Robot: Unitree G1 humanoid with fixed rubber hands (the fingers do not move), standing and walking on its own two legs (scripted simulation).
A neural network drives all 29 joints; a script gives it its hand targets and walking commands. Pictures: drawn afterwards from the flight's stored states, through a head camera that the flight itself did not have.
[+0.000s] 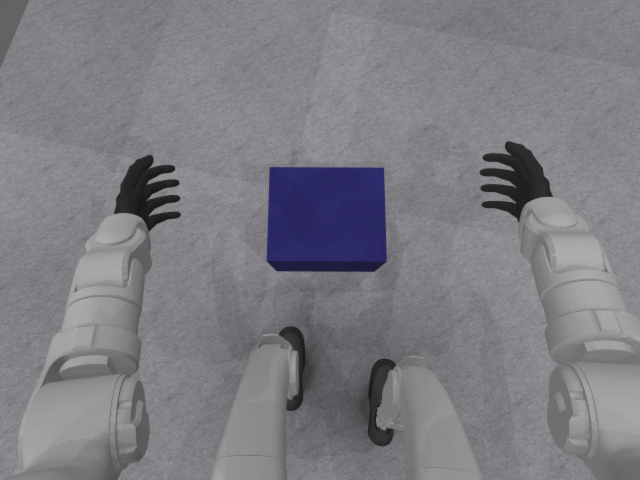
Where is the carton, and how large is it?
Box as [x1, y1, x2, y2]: [267, 167, 386, 271]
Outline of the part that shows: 270,167 267,261 276,270 374,271 386,261 383,168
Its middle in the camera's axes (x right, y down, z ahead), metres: +0.02 -0.03 +0.99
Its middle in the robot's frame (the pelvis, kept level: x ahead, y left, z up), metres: +0.52 +0.05 -0.58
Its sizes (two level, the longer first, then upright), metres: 0.267 0.221 0.202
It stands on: the floor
